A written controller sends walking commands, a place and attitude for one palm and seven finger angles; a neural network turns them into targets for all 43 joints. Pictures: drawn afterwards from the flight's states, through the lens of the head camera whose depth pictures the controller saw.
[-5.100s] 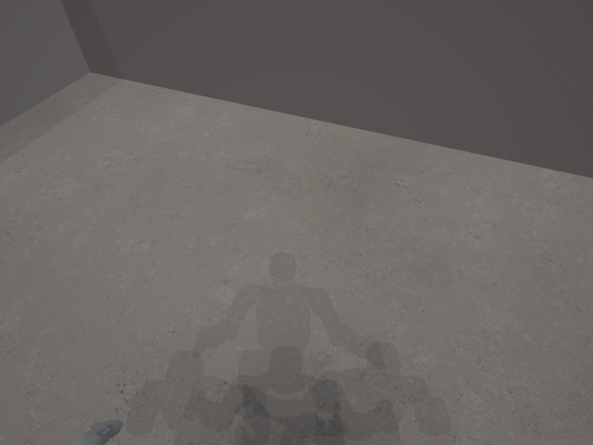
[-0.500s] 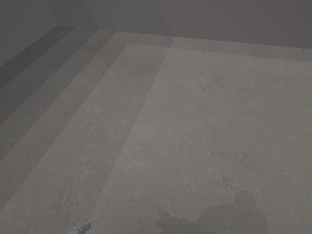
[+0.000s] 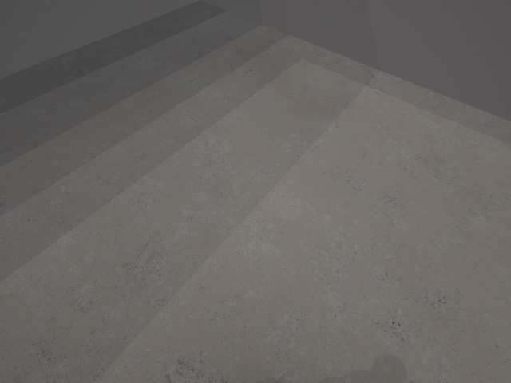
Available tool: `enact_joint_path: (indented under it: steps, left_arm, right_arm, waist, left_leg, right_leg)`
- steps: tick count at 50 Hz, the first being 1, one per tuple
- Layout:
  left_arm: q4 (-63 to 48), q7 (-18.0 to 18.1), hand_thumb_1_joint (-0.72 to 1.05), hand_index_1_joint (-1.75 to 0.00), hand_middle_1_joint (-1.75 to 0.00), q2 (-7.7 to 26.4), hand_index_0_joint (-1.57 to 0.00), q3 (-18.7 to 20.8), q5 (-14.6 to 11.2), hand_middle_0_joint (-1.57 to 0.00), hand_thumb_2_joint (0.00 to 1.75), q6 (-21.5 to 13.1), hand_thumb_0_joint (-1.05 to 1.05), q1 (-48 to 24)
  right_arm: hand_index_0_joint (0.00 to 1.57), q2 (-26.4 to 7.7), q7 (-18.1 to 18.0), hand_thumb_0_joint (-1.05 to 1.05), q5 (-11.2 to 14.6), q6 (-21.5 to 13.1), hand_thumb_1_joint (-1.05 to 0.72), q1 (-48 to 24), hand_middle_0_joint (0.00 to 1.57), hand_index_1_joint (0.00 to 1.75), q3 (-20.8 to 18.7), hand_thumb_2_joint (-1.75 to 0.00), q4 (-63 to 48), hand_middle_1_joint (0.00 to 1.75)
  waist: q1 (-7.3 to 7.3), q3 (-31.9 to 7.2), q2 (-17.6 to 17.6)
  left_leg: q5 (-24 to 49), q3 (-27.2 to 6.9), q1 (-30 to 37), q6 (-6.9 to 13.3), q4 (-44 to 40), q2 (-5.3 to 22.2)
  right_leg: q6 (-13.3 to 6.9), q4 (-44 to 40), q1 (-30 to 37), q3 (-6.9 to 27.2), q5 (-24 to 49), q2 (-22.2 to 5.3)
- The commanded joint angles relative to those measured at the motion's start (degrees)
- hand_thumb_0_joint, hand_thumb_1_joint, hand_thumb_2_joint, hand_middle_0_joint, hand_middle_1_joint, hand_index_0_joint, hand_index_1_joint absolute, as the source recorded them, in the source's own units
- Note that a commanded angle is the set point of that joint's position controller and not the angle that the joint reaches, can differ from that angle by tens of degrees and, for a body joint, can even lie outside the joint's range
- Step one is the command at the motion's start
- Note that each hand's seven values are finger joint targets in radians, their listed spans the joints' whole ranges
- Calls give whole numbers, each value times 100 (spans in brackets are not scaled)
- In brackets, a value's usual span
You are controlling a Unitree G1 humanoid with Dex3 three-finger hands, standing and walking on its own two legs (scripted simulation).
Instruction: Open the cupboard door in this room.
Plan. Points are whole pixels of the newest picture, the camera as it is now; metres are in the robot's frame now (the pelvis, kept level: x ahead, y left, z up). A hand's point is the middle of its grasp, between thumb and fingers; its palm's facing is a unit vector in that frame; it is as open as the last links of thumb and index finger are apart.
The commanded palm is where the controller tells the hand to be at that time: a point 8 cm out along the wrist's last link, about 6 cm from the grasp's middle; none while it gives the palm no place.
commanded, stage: turn or walk to find it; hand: left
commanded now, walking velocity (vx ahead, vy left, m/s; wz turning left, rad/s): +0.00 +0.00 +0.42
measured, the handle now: out of the picture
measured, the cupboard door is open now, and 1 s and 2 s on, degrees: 0 0 0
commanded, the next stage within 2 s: none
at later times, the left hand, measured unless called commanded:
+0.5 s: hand out of the picture +0.06 +0.20 -0.14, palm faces +0.19 -0.95 -0.26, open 7.3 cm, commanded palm none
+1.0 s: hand out of the picture -0.13 +0.19 -0.17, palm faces +0.47 -0.85 -0.24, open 7.3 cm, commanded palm none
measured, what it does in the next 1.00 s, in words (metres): steps on the spot, turning left: right foot, then left foot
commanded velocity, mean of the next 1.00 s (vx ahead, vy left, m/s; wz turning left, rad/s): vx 0.00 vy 0.00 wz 0.42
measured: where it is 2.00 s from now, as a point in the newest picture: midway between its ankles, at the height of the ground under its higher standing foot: outside the picture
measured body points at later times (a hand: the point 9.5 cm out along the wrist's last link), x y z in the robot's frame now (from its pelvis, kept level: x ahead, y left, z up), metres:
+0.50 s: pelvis -0.03 -0.01 +0.01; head +0.00 -0.03 +0.46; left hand +0.05 +0.25 -0.12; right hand +0.04 -0.25 -0.15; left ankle -0.01 +0.10 -0.73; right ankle -0.02 -0.12 -0.73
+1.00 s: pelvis -0.07 -0.01 +0.00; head -0.04 +0.02 +0.45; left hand -0.16 +0.23 -0.15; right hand +0.12 -0.21 -0.14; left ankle -0.13 +0.09 -0.73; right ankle -0.01 -0.12 -0.73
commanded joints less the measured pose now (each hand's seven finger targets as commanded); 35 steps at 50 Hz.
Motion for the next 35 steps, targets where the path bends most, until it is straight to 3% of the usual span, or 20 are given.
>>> enact_joint_path:
  steps: [1,4,6,9,15,20,22,23,24,25,26,27,28,29,30,32,35]
  left_arm:
    - [-643,27,90,-30,-30,399,-20,67,49,-20,90,-2,0,-525]
    - [-427,-52,90,-30,-30,476,-20,100,33,-20,90,-34,0,-293]
    - [-381,-62,90,-30,-30,474,-20,99,34,-20,90,-52,0,-205]
    - [-452,-28,90,-30,-30,452,-20,82,24,-20,90,-55,0,-287]
    - [-699,3,90,-30,-30,354,-20,55,-5,-20,90,-75,0,-757]
    - [-764,26,90,-30,-30,264,-20,20,-45,-20,90,-130,0,-620]
    - [-711,45,90,-30,-30,292,-20,30,-66,-20,90,-166,0,-349]
    - [-666,60,90,-30,-30,331,-20,49,-66,-20,90,-197,0,-193]
    - [-650,84,90,-30,-30,511,-20,86,-42,-20,90,-245,0,-70]
    - [-635,126,90,-30,-30,981,-20,176,39,-20,90,-295,0,72]
    - [-720,129,90,-30,-30,1227,-20,197,58,-20,90,-277,0,8]
    - [-788,137,90,-30,-30,1048,-20,171,18,-20,90,-262,0,-215]
    - [-870,146,90,-30,-30,821,-20,155,7,-20,90,-284,0,-599]
    - [-915,119,90,-30,-30,713,-20,102,3,-20,90,-278,0,-816]
    - [-934,117,90,-30,-30,577,-20,51,-6,-20,90,-286,0,-940]
    - [-883,98,90,-30,-30,507,-20,23,-4,-20,90,-350,0,-749]
    - [-751,108,90,-30,-30,528,-20,47,10,-20,90,-367,0,-441]
  right_arm:
    - [20,-1237,-172,0,-34,-95,-90,550,20,30,-208,-90,-197,30]
    - [20,-1023,-202,0,-14,-126,-90,57,20,30,-94,-90,-370,30]
    - [20,-1019,-206,0,8,-165,-90,178,20,30,-105,-90,-367,30]
    - [20,-1036,-206,0,12,-173,-90,384,20,30,-134,-90,-330,30]
    - [20,-1050,-195,0,-38,-132,-90,622,20,30,-196,-90,-308,30]
    - [20,-1067,-168,0,-61,-87,-90,526,20,30,-229,-90,-352,30]
    - [20,-1041,-153,0,-45,-79,-90,471,20,30,-241,-90,-379,30]
    - [20,-1003,-140,0,-18,-74,-90,404,20,30,-241,-90,-390,30]
    - [20,-841,-116,0,20,-78,-90,438,20,30,-223,-90,-407,30]
    - [20,-530,-77,0,68,-85,-90,464,20,30,-174,-90,-490,30]
    - [20,-528,-92,0,21,-58,-90,345,20,30,-200,-90,-611,30]
    - [20,-736,-82,0,-38,38,-90,322,20,30,-270,-90,-515,30]
    - [20,-750,-49,0,-63,118,-90,461,20,30,-286,-90,-395,30]
    - [20,-700,-21,0,-64,156,-90,554,20,30,-301,-90,-271,30]
    - [20,-638,9,0,-63,159,-90,712,20,30,-288,-90,-186,30]
    - [20,-533,27,0,-54,174,-90,837,20,30,-249,-90,-108,30]
    - [20,-559,21,0,-51,173,-90,658,20,30,-233,-90,-134,30]
  waist:
    - [-413,-339,1759]
    - [-182,-102,1361]
    - [-195,-311,1063]
    - [-264,-503,943]
    - [-438,-524,1092]
    - [-334,-673,1208]
    - [-191,-830,1082]
    - [-88,-903,993]
    - [-34,-955,642]
    - [44,-1006,-627]
    - [90,-693,-1219]
    - [12,-547,-727]
    - [-174,-243,-945]
    - [-296,-7,-508]
    - [-421,51,-292]
    - [-381,-28,-373]
    - [-234,-134,-500]
  left_leg:
    - [2352,-1935,393,839,-1791,1892]
    - [2302,-1464,328,671,-1737,1330]
    - [2550,-1421,595,669,-1710,1236]
    - [2751,-1640,949,789,-1634,1292]
    - [2643,-2270,933,993,-1542,1359]
    - [2853,-2504,493,925,-1314,1159]
    - [2757,-2509,246,789,-1138,986]
    - [2374,-2421,-81,614,-990,835]
    - [1728,-2215,-681,342,-682,565]
    - [282,-1404,-1734,-30,288,-77]
    - [-1369,-786,-2003,-229,1544,-471]
    - [-1267,-1016,-1820,-209,2486,-220]
    - [-957,-1092,-1792,-212,2936,-81]
    - [-622,-953,-1728,-255,3322,-62]
    - [-392,-871,-1756,-292,3435,9]
    - [-82,-726,-1779,-396,3572,26]
    - [-87,-650,-1886,-506,3362,143]
  right_leg:
    - [136,2041,-1229,1022,-825,163]
    - [190,2339,-1249,1063,3,270]
    - [251,2296,-1233,1068,163,320]
    - [324,2050,-1287,1120,136,347]
    - [288,1147,-1037,1184,-320,491]
    - [159,-59,-166,1108,-203,760]
    - [116,-863,420,1061,326,831]
    - [91,-1525,955,1042,846,783]
    - [2,-2119,1692,1337,1188,431]
    - [-386,-2473,2398,2519,1279,-787]
    - [-1014,-2624,1726,3244,1758,-1815]
    - [-1195,-2699,1014,2890,1355,-1701]
    - [-1098,-2887,518,2608,769,-1365]
    - [-961,-2857,298,2292,636,-1061]
    - [-839,-2712,320,1921,1011,-852]
    - [-760,-2594,574,1469,1478,-653]
    - [-827,-2523,988,1349,1686,-751]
